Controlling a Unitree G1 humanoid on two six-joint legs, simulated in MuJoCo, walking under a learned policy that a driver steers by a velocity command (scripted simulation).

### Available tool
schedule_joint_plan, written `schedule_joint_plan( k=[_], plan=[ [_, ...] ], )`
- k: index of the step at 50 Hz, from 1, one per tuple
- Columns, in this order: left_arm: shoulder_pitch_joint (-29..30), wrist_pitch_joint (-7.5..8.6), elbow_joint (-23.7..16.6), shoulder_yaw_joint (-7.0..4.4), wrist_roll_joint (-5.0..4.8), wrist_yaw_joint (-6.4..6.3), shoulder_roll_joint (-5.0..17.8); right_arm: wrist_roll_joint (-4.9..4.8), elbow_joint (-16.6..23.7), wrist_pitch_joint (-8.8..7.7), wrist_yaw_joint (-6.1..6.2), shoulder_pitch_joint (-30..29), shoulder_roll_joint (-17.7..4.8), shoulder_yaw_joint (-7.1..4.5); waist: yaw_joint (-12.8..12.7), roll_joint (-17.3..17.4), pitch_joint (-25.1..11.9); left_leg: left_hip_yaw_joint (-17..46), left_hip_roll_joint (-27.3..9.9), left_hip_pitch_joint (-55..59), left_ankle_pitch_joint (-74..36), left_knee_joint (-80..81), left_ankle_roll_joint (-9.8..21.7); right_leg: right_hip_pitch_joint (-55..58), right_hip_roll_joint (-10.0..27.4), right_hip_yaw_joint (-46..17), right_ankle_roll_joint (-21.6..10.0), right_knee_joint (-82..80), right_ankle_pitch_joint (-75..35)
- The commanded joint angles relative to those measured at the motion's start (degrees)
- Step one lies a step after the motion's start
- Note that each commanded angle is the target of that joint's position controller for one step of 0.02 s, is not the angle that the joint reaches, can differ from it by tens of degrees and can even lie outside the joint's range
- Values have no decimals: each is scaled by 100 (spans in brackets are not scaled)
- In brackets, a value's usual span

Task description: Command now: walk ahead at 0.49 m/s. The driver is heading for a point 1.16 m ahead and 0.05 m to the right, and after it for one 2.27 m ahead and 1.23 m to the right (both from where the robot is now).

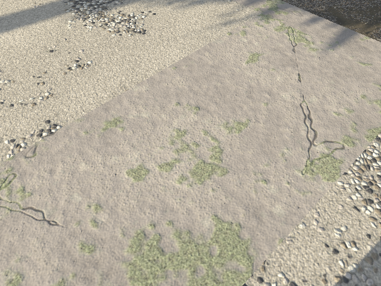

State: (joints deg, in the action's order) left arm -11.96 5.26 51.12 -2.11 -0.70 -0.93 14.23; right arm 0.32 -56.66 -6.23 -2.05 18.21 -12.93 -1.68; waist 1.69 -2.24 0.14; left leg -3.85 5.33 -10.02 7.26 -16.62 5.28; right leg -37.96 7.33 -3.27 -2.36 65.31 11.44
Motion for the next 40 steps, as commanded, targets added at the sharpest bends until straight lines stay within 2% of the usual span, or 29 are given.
schedule_joint_plan(
  k=[1, 5, 8, 10, 12, 13, 14, 15, 16, 17, 18, 19, 20, 21, 23, 25, 28, 32, 36, 38, 40],
  plan=[
    [-200, -19, -240, -79, 73, -40, 267, -7, 313, -104, 113, -232, -755, -119, -268, 433, 311, 1189, -1600, -611, -397, 1185, 982, -118, 241, -7, 158, -802, -920],
    [732, 49, -484, -38, 18, 33, 165, -98, 216, -26, 202, 234, -915, -146, 69, 438, 306, 918, -1515, -96, -483, 1088, 727, 60, -19, 214, 205, -2470, -1754],
    [1233, 66, -645, -14, -41, 130, 187, -147, 90, 36, 207, 546, -971, -166, 262, 495, 410, 943, -1685, 417, -327, 903, 696, 91, -140, 274, 209, -3057, -1610],
    [1427, 101, -765, -17, -57, 208, 249, -153, 27, 94, 217, 650, -975, -183, 275, 522, 464, 1024, -1874, 828, -330, 678, 646, 52, -185, 248, 98, -3339, -1243],
    [1291, 152, -798, -57, -58, 266, 376, -157, 17, 155, 230, 596, -1043, -218, 123, 598, 382, 1105, -2011, 1080, -620, 362, 555, 382, -280, 298, -64, -3575, -777],
    [977, 176, -735, -112, -53, 274, 483, -153, 41, 187, 233, 483, -1083, -228, -90, 658, 217, 1048, -1972, 1089, -1287, 0, 478, 887, -420, 423, -161, -3693, -614],
    [240, 190, -514, -236, -42, 258, 685, -126, 74, 218, 231, 380, -1013, -197, -469, 610, -204, 816, -1699, 979, -2227, -875, 346, 1856, -616, 573, -304, -3818, -570],
    [-931, 202, -219, -393, -7, 213, 1102, -44, 194, 217, 228, 327, -787, -99, -909, 294, -1036, 488, -1346, 155, -2032, -2443, 144, 3547, -104, 4, -626, -3661, -709],
    [-1692, 152, -67, -559, 83, 201, 1770, -22, 298, 92, 173, 917, -118, 107, -813, -1151, -1868, 66, -368, -2287, 169, -4797, -323, 5882, 1331, -2492, -1527, -4006, -92],
    [-1777, 147, -42, -430, 71, 225, 1310, -117, 206, -69, 144, 920, -336, 75, -849, -1269, -2234, 959, -253, -3122, 2405, -5738, -264, 6129, 1623, -3948, -1730, -4791, 386],
    [-1238, 161, -135, -309, 40, 224, 953, -271, 357, -151, 121, 387, -890, -72, -739, -857, -1364, 1062, -622, -3607, 2070, -6073, -131, 5419, 1436, -3140, -1393, -4831, 401],
    [-661, 148, -277, -232, 31, 225, 740, -278, 460, -162, 143, 5, -933, -88, -565, -439, -882, 893, -953, -3488, 1498, -5893, -93, 4573, 1203, -2283, -1195, -4931, -30],
    [-275, 139, -337, -170, 48, 254, 557, -198, 486, -125, 180, -189, -853, -110, -403, -119, -500, 798, -1147, -3259, 1089, -5513, -125, 3812, 945, -1709, -1096, -5155, -430],
    [-106, 152, -338, -126, 82, 278, 421, -141, 478, -41, 207, -145, -774, -144, -214, -184, -316, 813, -1316, -2905, 810, -5163, -148, 3310, 715, -1273, -982, -5362, -668],
    [-209, 177, -206, -129, 99, 304, 411, -120, 411, 107, 220, 61, -510, -127, -61, -242, -200, 718, -1342, -2550, 550, -4909, -225, 2872, 523, -839, -1015, -5614, -1125],
    [-428, 194, -69, -175, 104, 261, 577, -94, 502, 166, 239, -127, -506, -151, -30, -139, -54, 691, -1364, -2818, 190, -4554, -310, 2868, 500, -565, -1077, -5729, -1637],
    [-712, 139, 65, -187, 89, 159, 645, -54, 738, 160, 235, -805, -476, -168, -166, -81, 100, 668, -1364, -3262, -565, -3582, -410, 3110, 477, -330, -1030, -5807, -1876],
    [-1021, 95, 203, -192, 34, 83, 732, -90, 956, 115, 167, -1622, -367, -126, -411, -114, 286, 468, -1167, -3019, -1375, -2269, -408, 3240, 359, -39, -884, -5930, -1493],
    [-1390, 15, 431, -220, -8, 55, 765, -141, 1177, 72, 60, -2228, -382, -96, -584, -117, 522, 439, -1061, -3161, -1194, -1646, -317, 3918, 605, -55, -874, -5753, -1401],
    [-1410, -39, 494, -252, -25, 24, 802, -151, 1282, 29, -14, -2367, -426, -98, -542, -132, 555, 448, -1029, -3163, -859, -1452, -197, 4257, 767, -88, -824, -5529, -1620],
    [-1288, -89, 494, -288, -31, 6, 877, -154, 1272, -8, -58, -2163, -546, -143, -360, -216, 391, 329, -885, -2640, -445, -1305, -58, 4402, 820, -63, -727, -5183, -2325]
  ],
)
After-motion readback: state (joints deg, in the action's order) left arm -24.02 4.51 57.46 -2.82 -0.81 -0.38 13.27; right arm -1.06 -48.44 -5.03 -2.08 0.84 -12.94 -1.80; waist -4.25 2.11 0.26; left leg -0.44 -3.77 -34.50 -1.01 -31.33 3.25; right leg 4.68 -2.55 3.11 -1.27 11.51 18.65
